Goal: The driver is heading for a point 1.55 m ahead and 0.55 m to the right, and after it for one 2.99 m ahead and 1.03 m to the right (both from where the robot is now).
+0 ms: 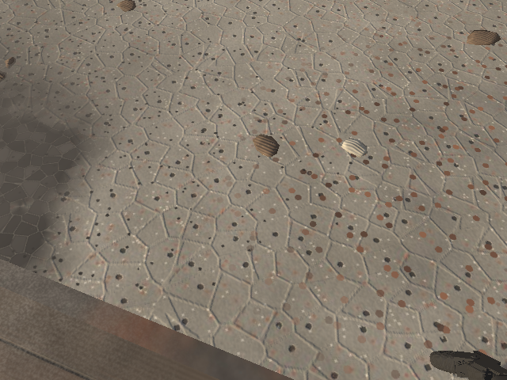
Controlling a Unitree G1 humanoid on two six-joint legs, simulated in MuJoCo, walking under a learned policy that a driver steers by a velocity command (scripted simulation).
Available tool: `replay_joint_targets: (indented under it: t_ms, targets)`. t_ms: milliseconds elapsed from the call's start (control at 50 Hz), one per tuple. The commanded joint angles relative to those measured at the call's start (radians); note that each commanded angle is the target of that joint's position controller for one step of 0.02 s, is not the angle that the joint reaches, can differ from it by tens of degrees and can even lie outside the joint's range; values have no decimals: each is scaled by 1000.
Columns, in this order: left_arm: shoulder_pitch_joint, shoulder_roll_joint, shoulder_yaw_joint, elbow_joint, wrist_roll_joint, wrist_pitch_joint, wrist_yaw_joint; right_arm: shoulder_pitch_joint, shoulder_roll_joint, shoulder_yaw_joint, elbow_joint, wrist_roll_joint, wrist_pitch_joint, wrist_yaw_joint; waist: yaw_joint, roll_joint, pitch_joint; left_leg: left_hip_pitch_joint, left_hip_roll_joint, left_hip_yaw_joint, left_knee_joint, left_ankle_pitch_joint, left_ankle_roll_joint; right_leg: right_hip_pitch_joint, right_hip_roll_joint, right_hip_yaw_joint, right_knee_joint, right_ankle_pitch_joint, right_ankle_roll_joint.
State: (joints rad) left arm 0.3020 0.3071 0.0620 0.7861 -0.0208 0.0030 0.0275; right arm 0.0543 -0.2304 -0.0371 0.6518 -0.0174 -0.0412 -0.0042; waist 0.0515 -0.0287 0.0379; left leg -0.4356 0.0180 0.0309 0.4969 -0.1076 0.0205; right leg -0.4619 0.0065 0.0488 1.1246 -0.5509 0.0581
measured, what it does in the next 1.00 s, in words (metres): steps on the spot, turning right: right foot, then left foot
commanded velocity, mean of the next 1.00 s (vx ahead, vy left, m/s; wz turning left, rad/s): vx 0.03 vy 0.00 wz -0.50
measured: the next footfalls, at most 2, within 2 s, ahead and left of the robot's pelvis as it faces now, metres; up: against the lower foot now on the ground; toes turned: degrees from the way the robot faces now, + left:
right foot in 0.30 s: +0.06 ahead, -0.14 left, +0.00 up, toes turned -13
left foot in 0.76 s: +0.14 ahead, +0.07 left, +0.00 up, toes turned -31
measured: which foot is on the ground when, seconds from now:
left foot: down 0.00-0.30, up 0.32-0.74, down 0.76-1.00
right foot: up 0.00-0.28, down 0.30-0.76, up 0.78-1.00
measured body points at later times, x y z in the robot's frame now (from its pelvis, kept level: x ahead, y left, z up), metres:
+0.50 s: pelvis +0.03 -0.04 +0.01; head +0.05 -0.08 +0.46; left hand +0.24 +0.20 -0.06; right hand +0.09 -0.36 -0.11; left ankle +0.08 +0.11 -0.65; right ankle +0.02 -0.13 -0.73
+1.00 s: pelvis +0.04 -0.01 +0.01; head +0.08 -0.01 +0.46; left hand +0.32 +0.16 -0.09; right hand +0.01 -0.32 -0.09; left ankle +0.10 +0.09 -0.73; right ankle -0.06 -0.13 -0.67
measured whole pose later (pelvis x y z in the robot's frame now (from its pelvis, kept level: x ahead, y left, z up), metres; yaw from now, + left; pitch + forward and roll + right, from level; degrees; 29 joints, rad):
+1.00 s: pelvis +0.04 -0.01 +0.01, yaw -32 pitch +1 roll -1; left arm 0.20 0.33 0.09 0.63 -0.01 0.06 0.03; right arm 0.15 -0.25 -0.06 0.76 -0.01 0.00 -0.02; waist -0.01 -0.04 0.04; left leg -0.23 0.02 -0.01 0.45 -0.23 0.01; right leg -0.44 0.04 0.11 0.95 -0.44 0.09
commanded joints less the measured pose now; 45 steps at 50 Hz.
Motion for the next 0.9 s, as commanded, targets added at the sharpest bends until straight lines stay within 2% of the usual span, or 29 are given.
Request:
replay_joint_targets:
  t_ms: [20,60,120,180,220,260,280,300,320,340,360,380,400,420,460,540,620,680,720,740,760,780,800,820,840,860,880,900]
  targets:
    - [95,76,33,-60,5,47,19,6,-143,-45,-29,-13,7,-7,-7,194,-134,147,255,-189,-234,104,211,-76,-64,-11,85,97,33]
    - [76,59,34,-80,8,53,19,-11,-144,-48,-18,-13,1,-13,-3,186,-122,118,256,-126,-254,99,218,-50,-69,-26,15,146,28]
    - [-1,40,24,-121,15,50,4,-7,-165,-57,3,-3,4,-26,-25,158,-141,155,280,-79,-248,114,226,-12,-93,-32,-143,209,8]
    - [-42,57,25,-149,13,52,-16,1,-199,-68,20,7,18,-28,-38,162,-149,179,305,-54,-237,95,219,54,-87,-62,-259,224,-17]
    - [-51,72,31,-163,12,56,-27,11,-216,-74,34,19,26,-23,-38,166,-142,206,319,-47,-212,72,200,89,-77,-82,-343,216,-41]
    - [-12,72,38,-154,15,56,-36,2,-219,-76,48,38,36,-22,-8,149,-141,199,299,-8,-138,17,145,187,-43,-121,-517,300,-82]
    - [16,93,49,-143,21,55,-32,37,-192,-71,67,40,42,-22,-6,110,-133,158,263,30,-60,-53,89,257,-22,-108,-597,351,-112]
    - [37,171,71,-150,24,52,-19,80,-143,-61,79,25,48,-17,-24,-87,-99,25,163,131,166,-203,-8,335,-148,104,-743,548,-177]
    - [4,280,86,-194,30,50,-6,48,-120,-51,25,-9,47,-18,-45,-338,-49,-265,-1,145,426,-536,-101,381,-378,452,-796,745,-355]
    - [34,252,79,-198,61,25,-15,-50,-162,-65,7,-6,42,-26,30,-224,-104,-274,-16,-34,605,-559,-86,318,-389,475,-825,692,-420]
    - [-9,228,70,-198,63,4,-18,-42,-171,-71,10,16,44,-28,-5,-170,-97,-282,0,-75,654,-466,-65,308,-336,389,-823,636,-372]
    - [-76,200,65,-208,40,-5,-15,-3,-172,-77,36,17,48,-35,-41,-114,-94,-283,14,-90,645,-372,-58,306,-281,322,-807,589,-309]
    - [-120,164,53,-218,21,-5,-10,13,-183,-82,53,7,52,-43,-55,-103,-102,-275,17,-93,638,-316,-61,304,-257,288,-796,599,-274]
    - [-138,148,44,-226,18,-3,-4,26,-180,-84,58,1,52,-44,-67,-107,-117,-234,7,-88,659,-276,-69,282,-236,261,-787,660,-268]
    - [-126,137,39,-234,22,1,4,39,-162,-80,58,9,46,-38,-70,-92,-150,-200,-13,-89,638,-228,-80,300,-212,244,-774,708,-271]
    - [-90,160,51,-236,14,13,16,-12,-129,-63,42,17,38,-30,-37,-107,-143,-174,-30,-106,401,-204,-99,355,-197,286,-754,635,-274]
    - [-100,178,60,-252,17,26,9,-12,-142,-62,40,25,29,-13,-27,-133,-130,-57,-54,-110,259,-247,-95,292,-192,366,-745,591,-291]
    - [-120,176,61,-262,9,32,1,8,-153,-65,39,30,18,-1,-31,-143,-136,8,-68,-116,152,-263,-81,301,-179,437,-721,643,-286]
    - [-153,172,61,-270,-3,38,2,54,-155,-69,48,30,9,7,-64,-137,-145,102,-70,-105,-17,-174,-60,297,-146,454,-683,654,-256]
    - [-166,163,58,-275,-10,41,5,91,-166,-75,59,26,6,8,-84,-123,-150,197,-48,-101,-130,-53,-42,253,-113,439,-655,591,-219]
    - [-141,125,48,-279,-3,41,7,124,-218,-89,61,13,8,4,-75,-36,-177,331,90,-198,-155,23,9,145,-57,381,-557,399,-167]
    - [-72,75,36,-283,7,35,3,89,-298,-101,50,-3,21,-4,-5,242,-147,402,293,-421,-167,253,138,-55,116,170,-358,23,-96]
    - [-93,158,60,-287,20,22,5,101,-261,-94,44,-23,17,-1,-44,287,-133,327,409,-557,-191,310,280,-127,107,122,-126,-123,-43]
    - [-81,204,78,-265,16,20,4,55,-214,-78,25,-15,13,-5,-31,200,-114,301,371,-482,-183,280,277,-124,71,144,4,-59,-23]
    - [-70,193,81,-239,13,27,4,7,-179,-69,20,-2,15,-8,-14,160,-91,286,293,-380,-168,239,225,-124,67,138,49,4,-7]
    - [-63,166,76,-224,16,36,8,-7,-165,-63,15,12,16,-10,-17,149,-81,294,247,-323,-160,215,194,-137,70,135,76,49,8]
    - [-64,137,67,-221,15,41,7,-1,-161,-57,19,19,18,-13,-25,149,-74,296,233,-292,-155,259,196,-137,73,133,92,79,21]
    - [-75,111,57,-225,12,42,5,14,-162,-54,26,17,22,-15,-31,151,-74,291,210,-249,-159,282,197,-117,74,109,64,98,29]
Velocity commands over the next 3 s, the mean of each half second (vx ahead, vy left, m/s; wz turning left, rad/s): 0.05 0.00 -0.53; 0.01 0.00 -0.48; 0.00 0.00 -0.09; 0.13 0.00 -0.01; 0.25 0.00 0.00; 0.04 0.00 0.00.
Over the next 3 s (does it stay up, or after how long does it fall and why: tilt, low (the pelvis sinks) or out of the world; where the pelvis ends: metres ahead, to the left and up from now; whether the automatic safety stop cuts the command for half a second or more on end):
stays up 0.32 -0.17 0.01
